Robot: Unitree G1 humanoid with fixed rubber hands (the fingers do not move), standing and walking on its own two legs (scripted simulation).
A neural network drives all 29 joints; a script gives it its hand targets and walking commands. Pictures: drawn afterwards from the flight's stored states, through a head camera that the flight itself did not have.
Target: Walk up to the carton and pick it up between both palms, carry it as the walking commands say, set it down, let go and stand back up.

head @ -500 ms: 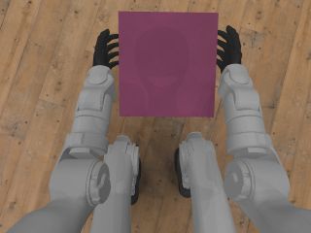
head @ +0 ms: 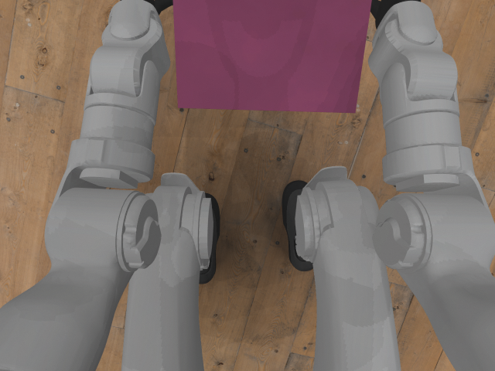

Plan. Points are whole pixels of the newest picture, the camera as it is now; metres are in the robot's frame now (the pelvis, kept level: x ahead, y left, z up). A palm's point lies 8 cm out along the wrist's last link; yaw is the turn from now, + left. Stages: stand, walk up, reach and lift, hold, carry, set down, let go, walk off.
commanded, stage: set down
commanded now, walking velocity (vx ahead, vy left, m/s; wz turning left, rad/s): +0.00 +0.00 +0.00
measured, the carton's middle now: (263, 26) +0.55 -0.03 -0.20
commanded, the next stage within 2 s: none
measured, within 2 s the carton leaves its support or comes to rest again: rests again in 1.46 s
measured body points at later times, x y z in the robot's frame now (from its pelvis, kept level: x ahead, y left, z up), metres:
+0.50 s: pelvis +0.02 +0.00 -0.04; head +0.38 -0.01 +0.22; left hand +0.59 +0.11 -0.19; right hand +0.58 -0.18 -0.18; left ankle +0.13 +0.11 -0.37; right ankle +0.15 -0.12 -0.37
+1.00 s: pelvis +0.01 +0.00 -0.06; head +0.37 +0.00 +0.21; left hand +0.59 +0.11 -0.20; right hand +0.58 -0.18 -0.19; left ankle +0.13 +0.11 -0.37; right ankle +0.15 -0.12 -0.37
